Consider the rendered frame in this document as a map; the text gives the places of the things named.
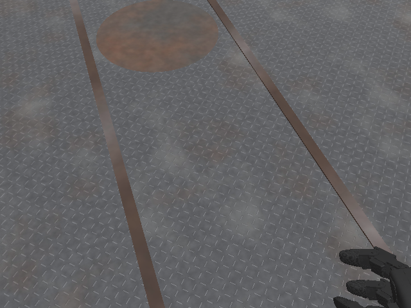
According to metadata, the robot right hand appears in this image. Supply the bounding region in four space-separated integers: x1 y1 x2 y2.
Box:
333 246 411 308

